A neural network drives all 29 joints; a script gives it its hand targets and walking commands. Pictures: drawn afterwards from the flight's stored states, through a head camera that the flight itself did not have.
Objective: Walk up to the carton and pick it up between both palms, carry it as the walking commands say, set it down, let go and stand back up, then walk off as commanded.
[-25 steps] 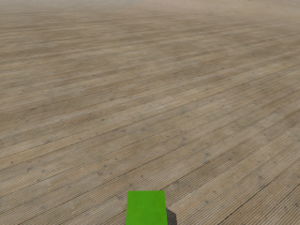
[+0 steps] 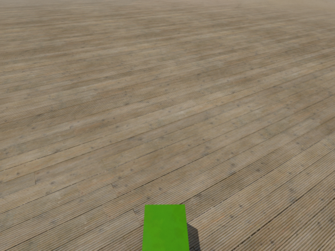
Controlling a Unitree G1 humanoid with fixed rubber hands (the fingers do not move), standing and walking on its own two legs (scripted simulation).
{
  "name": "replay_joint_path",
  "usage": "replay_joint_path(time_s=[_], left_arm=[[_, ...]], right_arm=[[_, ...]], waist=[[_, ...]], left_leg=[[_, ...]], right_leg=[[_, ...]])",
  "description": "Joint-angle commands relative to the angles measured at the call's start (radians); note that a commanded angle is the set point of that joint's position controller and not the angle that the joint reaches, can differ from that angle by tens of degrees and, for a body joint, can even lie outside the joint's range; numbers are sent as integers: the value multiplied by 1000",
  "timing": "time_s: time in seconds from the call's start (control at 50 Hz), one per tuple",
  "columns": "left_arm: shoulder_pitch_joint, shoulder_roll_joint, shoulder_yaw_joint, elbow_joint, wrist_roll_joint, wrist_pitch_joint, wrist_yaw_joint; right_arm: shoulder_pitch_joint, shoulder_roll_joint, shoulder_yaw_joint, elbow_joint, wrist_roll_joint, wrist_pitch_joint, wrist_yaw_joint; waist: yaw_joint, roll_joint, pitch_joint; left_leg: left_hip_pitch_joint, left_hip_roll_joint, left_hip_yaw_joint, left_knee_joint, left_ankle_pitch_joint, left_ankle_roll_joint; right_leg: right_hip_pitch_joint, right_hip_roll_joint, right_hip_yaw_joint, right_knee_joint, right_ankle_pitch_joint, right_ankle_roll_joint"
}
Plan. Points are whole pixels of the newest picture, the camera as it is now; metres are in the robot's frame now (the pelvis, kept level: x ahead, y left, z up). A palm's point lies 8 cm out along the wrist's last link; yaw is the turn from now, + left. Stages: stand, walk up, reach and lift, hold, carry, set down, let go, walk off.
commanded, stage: stand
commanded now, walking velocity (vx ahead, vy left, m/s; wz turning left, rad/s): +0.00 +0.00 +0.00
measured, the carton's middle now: (164, 235) +0.46 +0.01 -0.68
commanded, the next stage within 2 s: walk off in 0.72 s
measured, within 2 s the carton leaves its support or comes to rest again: neither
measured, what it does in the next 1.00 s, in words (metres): stands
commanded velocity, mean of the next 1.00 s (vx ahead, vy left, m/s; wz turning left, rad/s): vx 0.00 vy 0.02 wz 0.00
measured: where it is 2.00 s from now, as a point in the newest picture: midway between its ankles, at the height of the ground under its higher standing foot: outside the picture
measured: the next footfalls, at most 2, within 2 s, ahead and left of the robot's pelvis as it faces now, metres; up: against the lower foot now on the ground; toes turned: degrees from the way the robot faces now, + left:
left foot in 1.34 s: +0.05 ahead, +0.15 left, +0.00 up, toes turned +1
right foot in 1.76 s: +0.01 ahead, +0.04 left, +0.00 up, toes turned -7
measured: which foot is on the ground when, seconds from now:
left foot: down 0.00-1.00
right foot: down 0.00-1.00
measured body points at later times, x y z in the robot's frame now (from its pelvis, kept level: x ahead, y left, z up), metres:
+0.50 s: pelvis +0.00 +0.01 +0.00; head -0.03 +0.02 +0.45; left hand +0.07 +0.31 -0.13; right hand +0.09 -0.30 -0.11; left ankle +0.02 +0.08 -0.74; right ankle +0.02 -0.11 -0.74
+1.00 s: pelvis +0.00 +0.02 +0.00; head -0.01 +0.03 +0.45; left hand +0.06 +0.32 -0.13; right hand +0.08 -0.30 -0.11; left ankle +0.02 +0.08 -0.74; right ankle +0.02 -0.11 -0.74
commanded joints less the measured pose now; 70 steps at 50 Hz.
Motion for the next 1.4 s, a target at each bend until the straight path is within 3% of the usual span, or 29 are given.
replay_joint_path(time_s=[0.0, 0.18, 0.24, 0.26, 0.3, 0.32, 0.46, 0.48, 0.58, 0.64, 0.68, 0.74, 0.76, 0.82, 0.86, 0.88, 0.98, 1.0, 1.1, 1.12, 1.18, 1.2, 1.24, 1.26, 1.28, 1.3, 1.32, 1.34, 1.38], left_arm=[[-43, 192, 29, -25, -9, -17, 6], [-82, 195, 31, 3, -8, -12, 4], [-99, 195, 27, 20, -5, -14, 8], [-109, 201, 22, 22, -11, -10, 11], [-78, 188, 14, 33, -7, -15, 8], [-96, 210, 26, 43, -11, -12, 8], [-94, 193, 14, 59, -11, -2, 5], [-97, 204, 19, 61, -7, -2, 6], [-111, 200, 24, 61, -14, 8, 6], [-109, 226, 23, 69, -10, -1, 6], [-113, 202, 18, 70, -10, -2, 3], [-105, 202, 22, 70, -8, 6, 8], [-122, 209, 15, 75, -7, 6, 5], [-111, 206, 18, 73, -13, 10, 4], [-91, 203, 13, 81, -10, 5, 2], [-107, 207, 12, 85, -17, 7, 4], [-90, 137, -11, 81, 6, 32, 5], [-103, 161, 6, 79, 4, 38, 11], [-54, 211, 30, 87, 12, 57, 35], [-67, 203, 31, 75, 18, 55, 41], [-69, 219, 48, 73, 17, 60, 72], [-92, 211, 54, 65, 12, 60, 79], [-126, 183, 49, 51, 17, 53, 71], [-143, 164, 54, 43, 13, 55, 71], [-177, 109, 38, 33, 5, 62, 60], [-159, 56, 35, 32, -4, 65, 53], [-126, 36, 37, 36, -6, 72, 71], [-86, 47, 40, 42, 7, 77, 75], [-53, 70, 45, 61, -14, 91, 65]], right_arm=[[-65, -203, -31, -51, 5, -17, -8], [-104, -207, -25, -19, 7, -18, -11], [-90, -222, -26, -11, 5, -13, -12], [-100, -217, -23, -16, 12, -11, -13], [-91, -205, -19, 3, 16, -13, -16], [-92, -212, -16, 7, 14, -14, -13], [-109, -230, -22, 22, 14, -16, -17], [-103, -225, -24, 16, 6, -10, -16], [-92, -234, -25, 32, 7, -8, -17], [-100, -221, -19, 52, 10, -2, -10], [-106, -225, -15, 56, 12, -9, -17], [-131, -243, -24, 25, 10, -7, -16], [-126, -223, -18, 44, 9, -7, -17], [-103, -225, -17, 55, 8, -4, -17], [-90, -238, -23, 55, 15, -11, -17], [-106, -228, -15, 57, 13, -6, -18], [-12, -106, 10, 110, 20, 69, -26], [-10, -119, 3, 103, 8, 72, -25], [2, -171, -26, 90, 4, 95, -15], [-9, -175, -33, 76, -7, 95, -15], [39, -102, -29, 66, 2, 92, 4], [46, -89, -24, 58, -15, 94, 12], [108, -102, -37, 54, -17, 100, 1], [180, -90, -38, 69, -9, 94, -1], [176, -91, -37, 58, -12, 90, 4], [206, -148, -50, 68, -29, 88, 0], [157, -141, -36, 44, -24, 95, -9], [120, -132, -33, 37, -22, 95, -17], [83, -104, -26, -4, -25, 83, -16]], waist=[[-6, 19, 141], [12, 39, 80], [-19, -9, 48], [-19, 32, 71], [-15, -13, 56], [-12, 31, 55], [-4, 31, 104], [-9, -20, 100], [-9, 26, 120], [-4, 41, 111], [0, -20, 106], [-19, 73, 59], [-13, 15, 123], [0, 1, 80], [-13, 50, 90], [-10, -1, 78], [-9, 57, 60], [-9, 13, 45], [5, -111, 86], [7, -91, 105], [2, -169, 67], [-3, -205, 75], [-26, -238, 94], [-72, -194, 72], [-90, -136, 86], [-107, 191, 97], [-84, 322, 78], [-45, 252, 64], [-27, 156, 69]], left_leg=[[-60, 177, -197, -144, -76, -28], [-28, 173, -193, -145, -34, -37], [25, 179, -189, -131, 31, -27], [7, 176, -182, -135, 61, -30], [23, 189, -194, -140, 37, -30], [12, 181, -192, -144, 58, -23], [-14, 200, -214, -180, -9, -42], [-3, 181, -191, -171, -9, -30], [-19, 195, -205, -210, -72, -63], [-18, 190, -188, -206, -91, -30], [-9, 201, -185, -194, 0, -41], [13, 189, -199, -204, -69, -47], [-27, 188, -194, -207, -70, -37], [-2, 203, -194, -221, -38, -45], [-4, 198, -202, -213, -41, -51], [4, 213, -194, -213, -37, -43], [54, 135, -123, -118, 131, -28], [41, 135, -109, -107, 123, -27], [-55, 112, -91, 6, 14, -48], [-81, 101, -84, 36, -29, -56], [-154, 70, -60, 272, -199, -73], [-193, 106, -93, 324, -221, -65], [-151, 124, -101, 281, -230, -51], [-49, 159, -116, 160, -143, -57], [-2, 123, -89, 33, -64, -35], [54, 281, -305, -144, 119, -38], [35, 330, -362, -172, 240, 15], [-30, 364, -341, -171, 300, 71], [-86, 332, -269, -182, 186, 56]], right_leg=[[-92, -122, 147, -119, -57, -20], [-37, -116, 148, -107, 20, -18], [-26, -122, 143, -124, 20, -17], [-28, -120, 137, -126, 52, -16], [-14, -123, 139, -126, 23, -18], [0, -129, 137, -122, 36, -19], [-11, -127, 142, -132, 13, -18], [-20, -122, 130, -130, 1, -17], [-32, -114, 112, -119, -8, -5], [-11, -127, 149, -136, -5, -26], [-12, -132, 144, -128, 31, -26], [4, -115, 142, -121, 5, -21], [-18, -125, 127, -130, -12, -22], [-1, -125, 129, -113, 28, -22], [6, -123, 135, -112, 28, -20], [3, -127, 136, -113, 32, -22], [-36, -176, 134, -94, 186, 0], [-30, -176, 126, -89, 188, 6], [-86, -287, 277, -121, 64, -67], [-103, -309, 307, -140, 46, -80], [-92, -399, 379, -159, 106, -179], [-94, -460, 425, -136, 172, -208], [-142, -428, 373, -81, 303, -180], [-205, -373, 324, -42, 254, -123], [-253, -269, 199, 10, 181, -53], [-370, -87, 20, 240, -134, 25], [-399, -9, -44, 421, -420, 61], [-366, -26, -15, 584, -466, 54], [-328, -59, 3, 661, -353, 38]])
